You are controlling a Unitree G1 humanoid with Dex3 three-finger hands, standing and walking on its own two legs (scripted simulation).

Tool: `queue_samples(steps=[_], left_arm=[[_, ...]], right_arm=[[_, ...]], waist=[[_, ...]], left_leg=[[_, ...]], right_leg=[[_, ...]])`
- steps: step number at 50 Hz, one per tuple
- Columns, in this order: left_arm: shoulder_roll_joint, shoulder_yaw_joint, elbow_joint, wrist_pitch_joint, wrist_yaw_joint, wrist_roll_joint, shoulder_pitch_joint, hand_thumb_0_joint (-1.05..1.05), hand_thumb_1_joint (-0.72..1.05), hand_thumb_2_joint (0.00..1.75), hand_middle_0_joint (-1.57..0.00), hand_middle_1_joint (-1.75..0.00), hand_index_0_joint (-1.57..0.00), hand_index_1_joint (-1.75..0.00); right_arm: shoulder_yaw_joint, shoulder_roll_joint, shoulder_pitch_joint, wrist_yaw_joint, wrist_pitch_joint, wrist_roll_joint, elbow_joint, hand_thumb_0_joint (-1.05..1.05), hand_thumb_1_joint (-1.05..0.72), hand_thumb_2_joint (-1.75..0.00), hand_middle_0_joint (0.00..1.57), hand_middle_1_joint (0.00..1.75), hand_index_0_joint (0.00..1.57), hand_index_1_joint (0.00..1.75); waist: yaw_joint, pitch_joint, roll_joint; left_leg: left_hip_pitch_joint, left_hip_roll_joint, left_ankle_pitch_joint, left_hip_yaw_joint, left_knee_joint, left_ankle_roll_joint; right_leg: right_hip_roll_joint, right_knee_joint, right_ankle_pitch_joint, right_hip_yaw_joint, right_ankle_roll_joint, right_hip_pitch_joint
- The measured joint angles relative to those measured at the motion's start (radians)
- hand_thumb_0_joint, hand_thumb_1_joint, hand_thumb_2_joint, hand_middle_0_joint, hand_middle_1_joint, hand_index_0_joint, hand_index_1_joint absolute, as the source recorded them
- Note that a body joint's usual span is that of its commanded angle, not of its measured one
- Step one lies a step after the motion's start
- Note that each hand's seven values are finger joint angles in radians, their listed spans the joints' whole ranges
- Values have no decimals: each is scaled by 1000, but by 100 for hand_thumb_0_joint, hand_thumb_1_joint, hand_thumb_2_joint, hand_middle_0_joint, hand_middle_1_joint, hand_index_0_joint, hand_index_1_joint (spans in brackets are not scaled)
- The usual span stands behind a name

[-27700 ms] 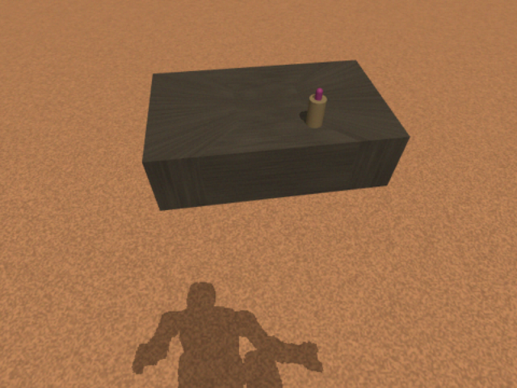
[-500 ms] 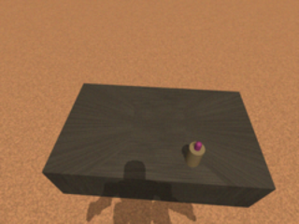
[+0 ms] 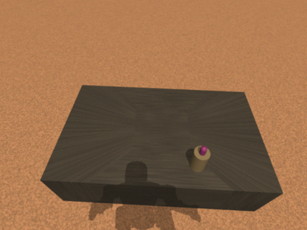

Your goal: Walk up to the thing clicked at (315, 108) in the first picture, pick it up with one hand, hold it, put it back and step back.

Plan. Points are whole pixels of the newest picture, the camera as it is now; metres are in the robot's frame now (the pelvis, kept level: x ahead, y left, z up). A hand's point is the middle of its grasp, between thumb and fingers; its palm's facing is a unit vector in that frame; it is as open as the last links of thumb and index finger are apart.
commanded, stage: stand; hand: right
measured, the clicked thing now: (200, 156) +0.50 -0.23 -0.36
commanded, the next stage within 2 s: step back in 0.72 s
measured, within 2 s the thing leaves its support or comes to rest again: neither
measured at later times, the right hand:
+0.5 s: hand out of the picture +0.07 -0.25 -0.16, palm faces -0.01 +0.94 -0.35, open 7.4 cm
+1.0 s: hand out of the picture +0.03 -0.26 -0.17, palm faces +0.01 +0.92 -0.40, open 7.3 cm
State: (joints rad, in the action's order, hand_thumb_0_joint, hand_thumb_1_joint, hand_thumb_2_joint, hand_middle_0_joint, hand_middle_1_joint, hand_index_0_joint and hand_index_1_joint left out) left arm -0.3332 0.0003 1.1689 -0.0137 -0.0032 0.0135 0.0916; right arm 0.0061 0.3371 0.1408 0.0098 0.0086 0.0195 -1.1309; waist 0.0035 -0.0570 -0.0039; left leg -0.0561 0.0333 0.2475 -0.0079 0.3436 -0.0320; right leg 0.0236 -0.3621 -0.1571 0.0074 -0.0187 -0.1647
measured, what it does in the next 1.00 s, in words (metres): shifts its weight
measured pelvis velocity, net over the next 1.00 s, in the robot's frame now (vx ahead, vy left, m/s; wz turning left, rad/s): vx -0.05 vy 0.03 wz -0.02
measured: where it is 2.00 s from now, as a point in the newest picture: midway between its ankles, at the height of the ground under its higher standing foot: outside the picture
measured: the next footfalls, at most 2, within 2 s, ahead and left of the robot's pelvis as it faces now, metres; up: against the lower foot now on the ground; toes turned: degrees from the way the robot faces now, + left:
right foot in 1.42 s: -0.12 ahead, -0.09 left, +0.00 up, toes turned -2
left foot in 1.80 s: -0.20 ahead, +0.15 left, +0.00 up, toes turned -5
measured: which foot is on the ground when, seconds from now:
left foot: down 0.00-1.00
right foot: down 0.00-1.00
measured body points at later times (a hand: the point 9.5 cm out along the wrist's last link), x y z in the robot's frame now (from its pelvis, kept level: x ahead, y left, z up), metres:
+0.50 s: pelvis +0.01 +0.00 +0.00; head +0.02 +0.00 +0.45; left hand +0.08 +0.30 -0.14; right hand +0.07 -0.30 -0.13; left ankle -0.04 +0.14 -0.75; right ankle +0.03 -0.13 -0.75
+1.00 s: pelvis -0.05 +0.03 -0.02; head +0.02 +0.03 +0.42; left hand +0.08 +0.33 -0.15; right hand +0.03 -0.30 -0.14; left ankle -0.07 +0.13 -0.73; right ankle +0.03 -0.13 -0.75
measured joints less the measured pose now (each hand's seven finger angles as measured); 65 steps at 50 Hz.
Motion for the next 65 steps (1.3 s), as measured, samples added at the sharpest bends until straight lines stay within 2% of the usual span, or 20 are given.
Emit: queue_samples(steps=[36, 42, 46, 49, 50, 51, 52, 53, 55, 57, 59, 61, 65], left_arm=[[-7, 1, -14, -2, 1, -2, 3, 1, 90, 90, -21, -30, -20, -30], [-27, 37, -98, 14, 3, -15, -16, 1, 90, 90, -21, -30, -20, -30], [-41, 47, -149, 28, 5, -7, -38, 1, 90, 90, -21, -30, -20, -30], [-49, 49, -186, 41, 6, 8, -48, 1, 90, 90, -21, -30, -20, -30], [-54, 49, -197, 46, 7, 10, -51, 1, 90, 90, -21, -30, -20, -30], [-59, 48, -207, 53, 8, 12, -54, 1, 90, 90, -21, -30, -20, -30], [-64, 48, -218, 59, 10, 11, -59, 1, 90, 90, -21, -30, -20, -30], [-73, 53, -224, 65, 16, 11, -73, 1, 90, 90, -21, -30, -20, -30], [-88, 63, -241, 73, 28, 10, -83, 1, 90, 90, -21, -30, -20, -30], [-88, 68, -250, 76, 35, 10, -75, 1, 90, 90, -20, -30, -20, -30], [-79, 66, -255, 77, 33, 5, -64, 1, 90, 90, -20, -30, -20, -30], [-69, 65, -266, 73, 27, 3, -44, 1, 90, 90, -20, -30, -20, -30], [-57, 67, -283, 70, 18, 7, -5, 1, 90, 90, -20, -30, -20, -30]], right_arm=[[5, 4, -11, -6, -4, 0, 3, 0, -91, -90, 20, 30, 20, 30], [24, 20, -54, -15, -30, -12, 60, 0, -91, -90, 21, 30, 20, 30], [40, 44, -74, -16, -45, -13, 104, 0, -91, -90, 20, 30, 20, 30], [54, 58, -66, -21, -55, -10, 136, 0, -91, -90, 20, 30, 20, 30], [56, 60, -56, -23, -54, -11, 146, 0, -91, -90, 20, 30, 20, 29], [58, 64, -40, -26, -52, -10, 156, 0, -91, -90, 20, 30, 20, 29], [61, 67, -23, -26, -47, -6, 164, 0, -91, -90, 20, 30, 20, 29], [63, 57, -15, -24, -44, 1, 162, 0, -91, -90, 20, 30, 20, 29], [57, 28, 0, -22, -45, 17, 155, 0, -91, -90, 20, 30, 20, 29], [49, 10, 22, -19, -47, 23, 159, 0, -91, -90, 20, 30, 20, 30], [47, 2, 38, -12, -49, 28, 164, 0, -91, -90, 21, 30, 20, 30], [47, 3, 42, -4, -48, 27, 176, 0, -91, -90, 21, 30, 20, 30], [51, 7, 25, 8, -36, 14, 216, 0, -91, -90, 21, 30, 21, 30]], waist=[[3, 2, 1], [3, -69, 1], [5, -113, 6], [5, -126, -10], [10, -122, -15], [17, -111, -15], [24, -100, -10], [23, -109, -28], [14, -128, -63], [26, -125, -64], [31, -120, -53], [25, -117, -47], [18, -132, -38]], left_leg=[[20, 2, -8, 5, -26, -1], [-86, 4, 28, 10, 104, 6], [-187, -8, 64, 2, 245, 38], [-239, -54, 193, 0, 390, 65], [-240, -62, 194, 3, 400, 75], [-231, -59, 147, 1, 371, 85], [-222, -53, 138, -11, 335, 73], [-227, -61, 150, -6, 346, 67], [-220, -67, 142, 12, 345, 67], [-217, -56, 116, 4, 318, 69], [-214, -43, 84, -3, 278, 73], [-215, -35, 59, 9, 248, 75], [-233, -29, 35, 34, 239, 74]], right_leg=[[-3, 16, 5, -4, 1, 13], [-6, -71, -5, -13, 5, -77], [-1, -125, -2, -18, 3, -141], [20, -174, -4, -39, -5, -193], [27, -193, -7, -43, -9, -213], [28, -220, -14, -41, -10, -238], [19, -262, -40, -44, 0, -270], [3, -326, -128, -83, 11, -295], [-58, -478, -282, -157, 26, -332], [-122, -624, -356, -169, 29, -355], [-161, -745, -352, -163, 26, -364], [-171, -819, -329, -162, 20, -356], [-136, -743, -320, -156, -5, -273]])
